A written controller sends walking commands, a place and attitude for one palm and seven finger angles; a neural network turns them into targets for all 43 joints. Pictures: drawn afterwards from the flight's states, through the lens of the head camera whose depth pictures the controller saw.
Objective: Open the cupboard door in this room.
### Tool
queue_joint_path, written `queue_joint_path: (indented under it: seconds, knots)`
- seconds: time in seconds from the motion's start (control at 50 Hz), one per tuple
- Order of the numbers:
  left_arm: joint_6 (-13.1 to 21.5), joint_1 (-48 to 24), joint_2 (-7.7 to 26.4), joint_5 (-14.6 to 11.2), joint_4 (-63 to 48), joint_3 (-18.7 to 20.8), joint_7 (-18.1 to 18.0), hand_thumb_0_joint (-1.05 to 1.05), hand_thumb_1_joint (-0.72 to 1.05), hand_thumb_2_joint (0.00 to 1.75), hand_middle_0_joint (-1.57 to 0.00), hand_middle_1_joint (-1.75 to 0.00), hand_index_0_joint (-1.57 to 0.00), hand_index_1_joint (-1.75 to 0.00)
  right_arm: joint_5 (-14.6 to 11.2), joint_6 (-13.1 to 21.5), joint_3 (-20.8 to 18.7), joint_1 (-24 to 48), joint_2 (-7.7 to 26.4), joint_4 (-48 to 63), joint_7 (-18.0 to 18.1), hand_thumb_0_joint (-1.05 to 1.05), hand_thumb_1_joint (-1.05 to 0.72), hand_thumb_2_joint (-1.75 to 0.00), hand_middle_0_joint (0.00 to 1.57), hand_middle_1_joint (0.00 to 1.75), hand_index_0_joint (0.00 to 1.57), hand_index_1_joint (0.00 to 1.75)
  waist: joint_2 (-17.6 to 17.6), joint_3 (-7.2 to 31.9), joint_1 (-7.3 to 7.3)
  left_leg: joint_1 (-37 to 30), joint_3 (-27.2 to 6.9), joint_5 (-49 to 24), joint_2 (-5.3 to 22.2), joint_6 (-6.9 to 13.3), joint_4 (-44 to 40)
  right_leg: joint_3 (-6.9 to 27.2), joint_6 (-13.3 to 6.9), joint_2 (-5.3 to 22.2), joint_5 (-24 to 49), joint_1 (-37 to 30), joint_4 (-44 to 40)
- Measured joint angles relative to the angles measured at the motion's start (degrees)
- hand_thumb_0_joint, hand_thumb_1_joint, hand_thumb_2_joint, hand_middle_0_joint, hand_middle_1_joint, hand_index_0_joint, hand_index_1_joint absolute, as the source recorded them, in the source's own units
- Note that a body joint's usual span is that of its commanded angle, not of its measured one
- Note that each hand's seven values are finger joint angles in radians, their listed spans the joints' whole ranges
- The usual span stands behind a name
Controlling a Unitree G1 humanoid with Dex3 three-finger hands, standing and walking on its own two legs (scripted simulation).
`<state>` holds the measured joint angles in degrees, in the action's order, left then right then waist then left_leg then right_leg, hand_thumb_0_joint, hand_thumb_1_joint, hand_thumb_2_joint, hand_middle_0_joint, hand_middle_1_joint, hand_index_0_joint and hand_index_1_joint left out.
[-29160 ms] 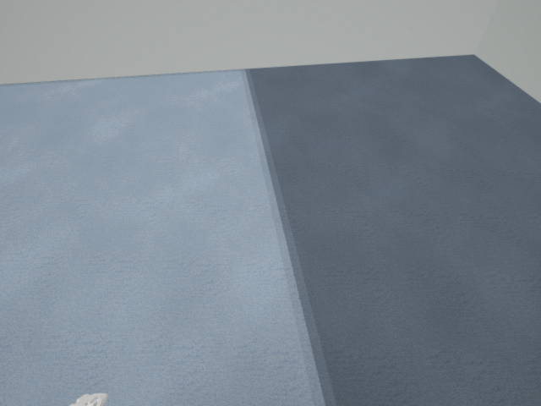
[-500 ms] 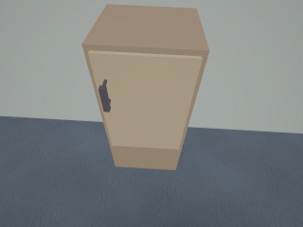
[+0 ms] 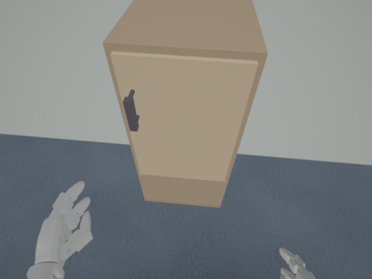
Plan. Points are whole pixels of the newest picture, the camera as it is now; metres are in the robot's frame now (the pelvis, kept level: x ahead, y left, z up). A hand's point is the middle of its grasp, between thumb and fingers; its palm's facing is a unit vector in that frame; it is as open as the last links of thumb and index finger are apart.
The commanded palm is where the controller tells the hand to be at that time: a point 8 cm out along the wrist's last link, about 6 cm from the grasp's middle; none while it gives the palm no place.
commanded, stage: raise the hand with hooked fingers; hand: left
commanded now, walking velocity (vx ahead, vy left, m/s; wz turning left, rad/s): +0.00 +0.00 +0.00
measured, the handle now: (133, 110) +0.59 +0.20 +0.00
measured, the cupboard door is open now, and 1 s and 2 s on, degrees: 0 0 0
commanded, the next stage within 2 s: move the hooked fingers beside the handle in 1.88 s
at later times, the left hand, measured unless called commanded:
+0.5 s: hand (89, 242) +0.20 +0.21 -0.02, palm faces -0.05 -1.00 -0.06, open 10.4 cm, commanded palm +0.17 +0.27 -0.02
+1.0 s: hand (71, 227) +0.22 +0.25 +0.00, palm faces -0.03 -1.00 -0.06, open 13.3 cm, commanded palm +0.20 +0.31 +0.00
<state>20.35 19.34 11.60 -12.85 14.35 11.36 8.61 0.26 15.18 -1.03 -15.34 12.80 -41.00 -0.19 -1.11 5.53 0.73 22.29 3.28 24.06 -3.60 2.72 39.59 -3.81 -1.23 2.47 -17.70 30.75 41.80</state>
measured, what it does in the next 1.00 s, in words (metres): lowers itself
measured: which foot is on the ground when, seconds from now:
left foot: down 0.00-1.00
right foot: down 0.00-1.00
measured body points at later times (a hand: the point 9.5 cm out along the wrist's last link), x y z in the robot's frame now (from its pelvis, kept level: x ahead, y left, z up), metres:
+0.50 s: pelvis -0.03 -0.03 -0.07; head +0.06 -0.03 +0.37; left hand +0.20 +0.27 -0.02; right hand +0.15 -0.26 -0.16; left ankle -0.04 +0.08 -0.71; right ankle +0.03 -0.11 -0.71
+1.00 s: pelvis -0.03 +0.00 -0.05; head +0.04 +0.02 +0.39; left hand +0.22 +0.31 +0.00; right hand +0.15 -0.24 -0.12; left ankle -0.04 +0.08 -0.71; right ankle +0.03 -0.11 -0.71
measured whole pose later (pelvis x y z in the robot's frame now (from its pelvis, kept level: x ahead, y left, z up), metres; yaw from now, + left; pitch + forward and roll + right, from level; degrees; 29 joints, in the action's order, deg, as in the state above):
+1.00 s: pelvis -0.03 +0.00 -0.05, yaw +1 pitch +14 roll -2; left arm 20.6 8.8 21.8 -21.3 14.8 20.9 28.5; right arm -1.8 13.6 2.1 -15.0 16.3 -29.1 2.5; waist 0.4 6.7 0.6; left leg 44.9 0.6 32.6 -0.7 3.0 63.1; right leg -7.1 -2.2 0.7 -22.3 49.8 57.7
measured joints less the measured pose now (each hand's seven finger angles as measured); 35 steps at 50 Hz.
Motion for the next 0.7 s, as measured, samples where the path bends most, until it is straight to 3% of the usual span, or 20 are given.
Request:
queue_joint_path:
  seconds: [0.04,0.08,0.12,0.16,0.22,0.32,0.52,0.7]
  knots:
    - [8.6,-0.4,0.8,-2.1,-0.1,1.4,6.8,0.00,0.78,0.84,-0.20,-0.38,-0.20,-0.37,-0.1,1.1,-0.3,2.2,0.3,3.8,-0.8,0.01,-0.91,-0.90,0.21,0.30,0.20,0.30,-0.7,1.8,-0.14,7.7,0.4,3.2,0.9,-0.1,7.7,0.1,-0.7,-0.5,-2.3,7.5,6.6]
    - [14.3,-0.6,1.7,-3.7,0.8,2.5,13.9,0.00,0.74,0.83,-0.21,-0.41,-0.20,-0.40,-0.5,2.0,-0.8,4.3,1.3,7.4,-1.3,0.01,-0.91,-0.90,0.21,0.30,0.20,0.30,-1.0,2.7,-0.49,14.5,0.5,6.2,1.6,-0.1,15.2,0.0,-1.1,-0.9,-4.6,14.1,13.1]
    - [14.5,0.0,2.6,-5.9,1.2,3.5,19.3,0.00,0.70,0.81,-0.21,-0.43,-0.21,-0.43,-1.1,1.9,-1.0,5.7,2.4,10.6,-0.9,0.01,-0.91,-0.90,0.21,0.30,0.20,0.30,-1.5,3.5,-1.16,19.7,0.6,8.8,2.1,-0.3,21.1,-0.1,-2.0,-1.1,-6.8,19.5,18.8]
    - [11.6,0.6,3.0,-8.0,1.2,4.5,22.2,0.00,0.65,0.79,-0.22,-0.46,-0.22,-0.46,-1.6,1.4,-1.3,6.6,3.4,13.1,-0.1,0.01,-0.91,-0.90,0.21,0.30,0.20,0.30,-1.7,3.7,-1.96,23.5,0.0,10.7,2.6,-0.9,25.7,-0.7,-2.1,-1.2,-8.4,23.0,22.8]
    - [7.5,1.4,3.2,-9.2,-1.0,6.5,21.9,0.01,0.58,0.76,-0.22,-0.51,-0.22,-0.50,-1.8,0.8,-1.5,7.3,4.2,14.6,0.8,0.01,-0.91,-0.90,0.21,0.30,0.20,0.30,-1.0,2.7,-3.10,26.6,-1.8,10.7,3.7,-1.5,30.2,-2.7,-3.1,-2.0,-10.0,25.1,25.9]
    - [6.1,0.8,4.0,-8.3,-7.2,7.4,19.6,0.01,0.46,0.71,-0.23,-0.58,-0.23,-0.57,-1.6,0.3,-0.2,7.0,2.9,12.1,1.9,0.01,-0.91,-0.90,0.20,0.30,0.20,0.30,0.1,1.1,-3.54,28.5,-4.7,13.6,4.5,-2.7,32.9,-5.6,-4.1,-2.5,-10.2,25.4,26.0]
    - [0.3,-5.3,9.0,-10.3,-3.2,10.0,22.0,0.01,0.23,0.61,-0.25,-0.73,-0.25,-0.72,-2.2,-1.6,2.7,2.5,0.1,8.3,2.0,0.01,-0.91,-0.90,0.21,0.30,0.20,0.30,2.4,1.4,-0.23,27.7,-4.2,10.2,4.4,-2.5,28.0,-5.1,-3.7,-2.7,-7.0,24.5,21.1]
    - [2.6,-6.4,8.5,-10.6,-0.3,10.4,21.4,0.00,0.02,0.52,-0.26,-0.86,-0.26,-0.86,-2.4,-0.9,1.5,-1.2,3.6,9.1,2.3,0.01,-0.91,-0.90,0.21,0.30,0.20,0.30,2.2,1.5,0.38,26.4,-2.7,8.8,3.8,-1.3,25.8,-3.5,-2.7,-2.3,-5.4,23.5,19.1]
